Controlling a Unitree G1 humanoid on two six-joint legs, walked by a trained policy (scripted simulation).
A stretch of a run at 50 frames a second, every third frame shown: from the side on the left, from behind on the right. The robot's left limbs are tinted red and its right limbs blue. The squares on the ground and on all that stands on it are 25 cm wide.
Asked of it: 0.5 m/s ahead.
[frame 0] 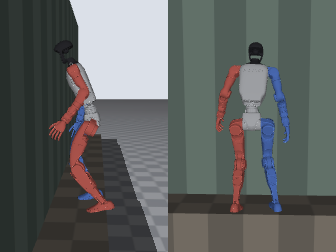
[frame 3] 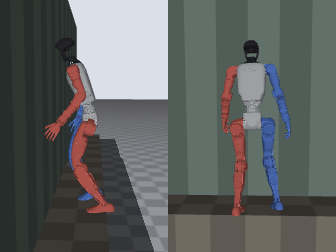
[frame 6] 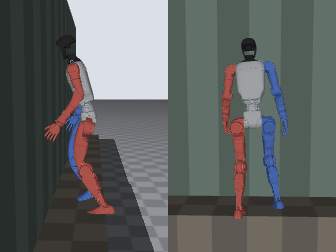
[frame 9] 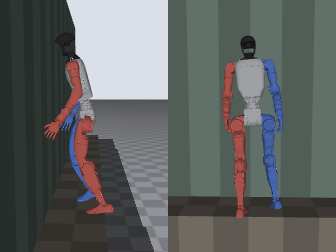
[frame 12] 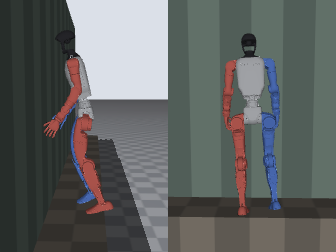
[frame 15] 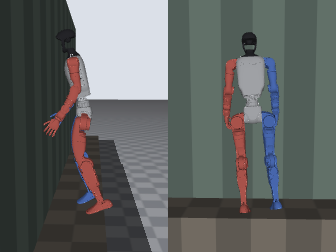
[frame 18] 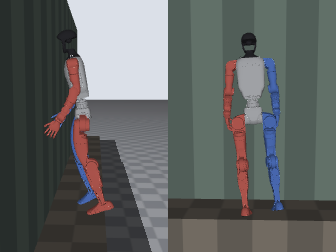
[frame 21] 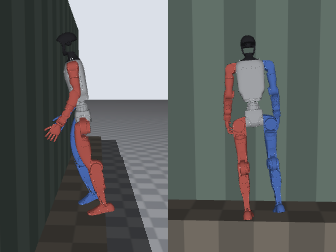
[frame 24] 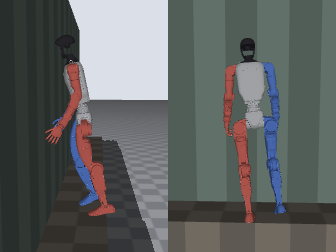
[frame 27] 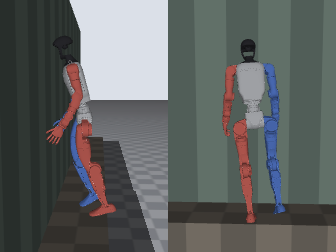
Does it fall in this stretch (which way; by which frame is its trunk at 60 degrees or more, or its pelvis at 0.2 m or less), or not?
no
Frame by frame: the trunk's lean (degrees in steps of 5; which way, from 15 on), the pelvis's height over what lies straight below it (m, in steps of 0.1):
0: 25 forward, 0.7
3: 20 forward, 0.7
6: 20 forward, 0.8
9: 20 forward, 0.8
12: 15 forward, 0.8
15: 15 forward, 0.8
18: 15 forward, 0.8
21: 15 forward, 0.8
24: 15 forward, 0.8
27: 20 forward, 0.8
